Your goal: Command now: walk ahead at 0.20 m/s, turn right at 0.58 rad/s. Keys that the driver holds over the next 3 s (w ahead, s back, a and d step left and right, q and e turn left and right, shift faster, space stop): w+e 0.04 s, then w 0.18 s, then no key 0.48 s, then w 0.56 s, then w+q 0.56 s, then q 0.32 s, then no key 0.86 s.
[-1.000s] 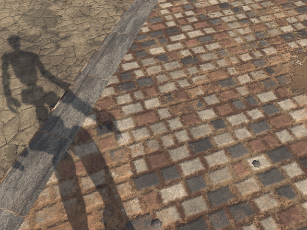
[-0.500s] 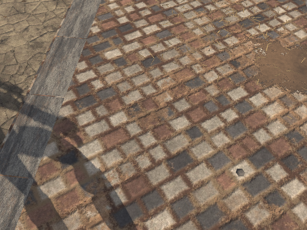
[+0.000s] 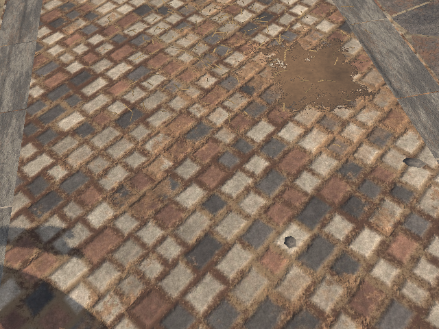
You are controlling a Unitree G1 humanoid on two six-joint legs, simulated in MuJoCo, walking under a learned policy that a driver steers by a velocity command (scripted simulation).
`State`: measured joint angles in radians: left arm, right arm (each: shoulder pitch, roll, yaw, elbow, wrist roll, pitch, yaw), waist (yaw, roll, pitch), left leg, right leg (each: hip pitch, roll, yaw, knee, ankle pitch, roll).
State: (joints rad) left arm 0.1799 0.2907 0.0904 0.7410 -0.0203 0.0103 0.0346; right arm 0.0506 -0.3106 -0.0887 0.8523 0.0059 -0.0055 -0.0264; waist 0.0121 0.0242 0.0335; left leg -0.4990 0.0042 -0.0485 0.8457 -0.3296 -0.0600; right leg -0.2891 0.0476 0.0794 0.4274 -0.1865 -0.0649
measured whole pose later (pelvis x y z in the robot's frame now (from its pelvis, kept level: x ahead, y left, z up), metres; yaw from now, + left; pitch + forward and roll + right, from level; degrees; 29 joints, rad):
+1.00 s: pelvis +0.23 -0.01 +0.00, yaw -7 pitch +1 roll -2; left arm 0.15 0.27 0.08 0.84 -0.02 -0.05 0.00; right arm 0.38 -0.25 -0.05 0.97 0.00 -0.07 -0.02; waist -0.05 -0.02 -0.03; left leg -0.13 0.03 0.02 0.38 -0.27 0.02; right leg -0.50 0.00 -0.01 0.89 -0.29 -0.04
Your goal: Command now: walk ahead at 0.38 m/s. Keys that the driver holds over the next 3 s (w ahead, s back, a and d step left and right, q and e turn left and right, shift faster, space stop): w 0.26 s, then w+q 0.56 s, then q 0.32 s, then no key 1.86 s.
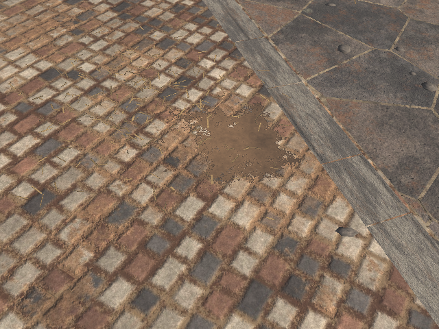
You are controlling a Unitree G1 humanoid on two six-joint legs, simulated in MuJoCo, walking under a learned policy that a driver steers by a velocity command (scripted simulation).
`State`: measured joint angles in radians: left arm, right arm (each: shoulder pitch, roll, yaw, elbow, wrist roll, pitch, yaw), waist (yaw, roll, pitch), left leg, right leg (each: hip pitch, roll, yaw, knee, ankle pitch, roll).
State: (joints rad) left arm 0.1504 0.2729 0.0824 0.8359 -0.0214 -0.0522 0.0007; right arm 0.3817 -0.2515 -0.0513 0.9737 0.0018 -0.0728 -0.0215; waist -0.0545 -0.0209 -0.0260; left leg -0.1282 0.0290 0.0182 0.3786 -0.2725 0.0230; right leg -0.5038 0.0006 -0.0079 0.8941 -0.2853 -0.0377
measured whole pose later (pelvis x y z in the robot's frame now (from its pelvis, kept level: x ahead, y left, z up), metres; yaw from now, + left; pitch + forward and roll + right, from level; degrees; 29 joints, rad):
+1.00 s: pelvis +0.50 +0.00 -0.01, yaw +21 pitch +1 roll +0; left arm 0.10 0.30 0.06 0.79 0.00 -0.09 0.02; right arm 0.23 -0.28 -0.08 0.73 0.00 -0.05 0.02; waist -0.02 -0.02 0.09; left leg -0.30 -0.11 -0.02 0.42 -0.13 0.12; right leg -0.57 -0.09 0.08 1.14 -0.37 0.04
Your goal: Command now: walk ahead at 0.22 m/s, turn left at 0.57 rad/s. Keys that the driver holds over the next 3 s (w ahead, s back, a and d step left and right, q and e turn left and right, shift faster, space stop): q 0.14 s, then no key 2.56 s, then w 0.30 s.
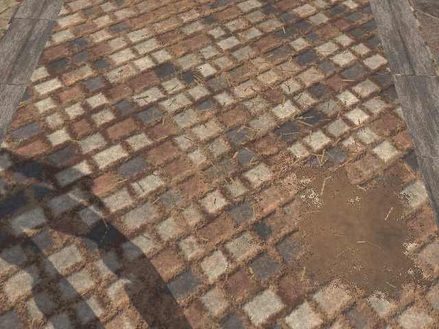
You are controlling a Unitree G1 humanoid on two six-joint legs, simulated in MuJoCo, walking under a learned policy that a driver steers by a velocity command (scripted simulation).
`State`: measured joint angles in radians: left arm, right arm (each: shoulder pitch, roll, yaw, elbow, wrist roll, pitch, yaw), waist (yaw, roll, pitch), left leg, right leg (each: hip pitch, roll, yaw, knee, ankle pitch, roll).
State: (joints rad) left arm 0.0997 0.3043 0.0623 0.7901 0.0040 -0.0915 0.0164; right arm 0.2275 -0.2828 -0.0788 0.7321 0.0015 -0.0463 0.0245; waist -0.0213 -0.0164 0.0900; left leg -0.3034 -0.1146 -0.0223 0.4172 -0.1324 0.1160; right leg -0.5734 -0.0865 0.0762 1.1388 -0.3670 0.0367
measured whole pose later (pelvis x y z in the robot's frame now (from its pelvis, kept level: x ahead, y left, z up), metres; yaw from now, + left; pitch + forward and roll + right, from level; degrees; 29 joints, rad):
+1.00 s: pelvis +0.17 -0.01 -0.01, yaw +11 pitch -1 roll +0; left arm 0.15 0.25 0.04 0.95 0.00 0.00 0.02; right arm 0.25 -0.22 -0.03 0.80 -0.01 -0.01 -0.02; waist 0.01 0.00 0.03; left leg -0.17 -0.02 -0.04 0.55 -0.36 0.01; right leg -0.27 -0.02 0.03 0.53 -0.23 0.04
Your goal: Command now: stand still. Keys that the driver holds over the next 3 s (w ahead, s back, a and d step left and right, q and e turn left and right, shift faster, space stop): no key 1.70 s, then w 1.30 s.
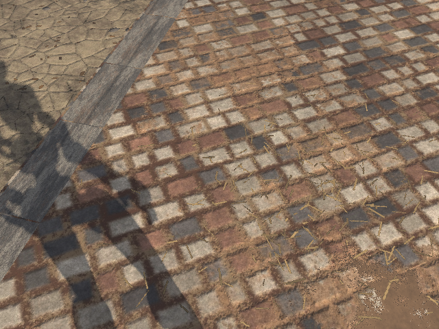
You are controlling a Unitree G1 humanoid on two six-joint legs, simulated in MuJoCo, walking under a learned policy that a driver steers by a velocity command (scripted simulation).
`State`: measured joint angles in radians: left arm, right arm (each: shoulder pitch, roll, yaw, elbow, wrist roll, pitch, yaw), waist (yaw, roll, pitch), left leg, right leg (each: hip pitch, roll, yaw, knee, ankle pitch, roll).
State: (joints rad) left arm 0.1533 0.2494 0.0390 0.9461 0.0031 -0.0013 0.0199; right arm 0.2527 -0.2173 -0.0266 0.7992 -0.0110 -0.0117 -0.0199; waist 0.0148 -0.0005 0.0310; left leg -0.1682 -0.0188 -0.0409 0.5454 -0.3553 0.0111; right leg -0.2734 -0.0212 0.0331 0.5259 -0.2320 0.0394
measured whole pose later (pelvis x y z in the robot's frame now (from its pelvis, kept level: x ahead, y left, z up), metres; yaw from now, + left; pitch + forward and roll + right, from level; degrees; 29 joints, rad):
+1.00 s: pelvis +0.00 +0.00 +0.00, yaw -1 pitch -1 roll +0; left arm 0.21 0.21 0.03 1.14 0.00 0.02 0.05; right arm 0.32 -0.19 -0.01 1.05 0.00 -0.02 -0.03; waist 0.01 -0.01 0.04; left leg -0.13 -0.03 -0.02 0.47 -0.32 0.02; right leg -0.25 -0.03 0.05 0.48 -0.21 0.05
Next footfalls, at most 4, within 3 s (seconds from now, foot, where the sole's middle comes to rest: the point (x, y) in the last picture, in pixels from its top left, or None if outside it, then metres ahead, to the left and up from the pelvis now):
2.44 left None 0.47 0.09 -0.77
3.00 right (276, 252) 0.77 -0.15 -0.77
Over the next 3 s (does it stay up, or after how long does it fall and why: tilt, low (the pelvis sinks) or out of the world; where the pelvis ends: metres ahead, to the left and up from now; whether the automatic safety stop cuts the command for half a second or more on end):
stays up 0.61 -0.04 -0.01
